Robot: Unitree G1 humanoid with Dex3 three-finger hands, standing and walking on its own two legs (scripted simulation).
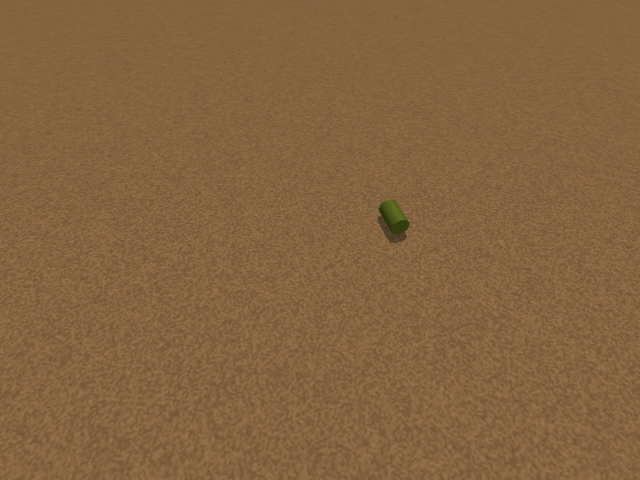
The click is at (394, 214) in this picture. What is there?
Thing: lying can
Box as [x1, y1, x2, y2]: [379, 199, 409, 233]
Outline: 386,200 380,205 379,210 393,233 400,233 408,227 409,223 396,202 392,199
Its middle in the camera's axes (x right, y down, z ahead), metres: +0.32 -0.14 +1.76
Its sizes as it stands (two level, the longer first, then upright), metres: 0.141 0.087 0.087
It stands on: the floor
